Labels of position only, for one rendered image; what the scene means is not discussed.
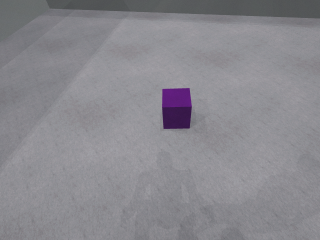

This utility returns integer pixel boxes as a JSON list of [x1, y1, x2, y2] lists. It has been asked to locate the carton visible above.
[[162, 88, 192, 129]]

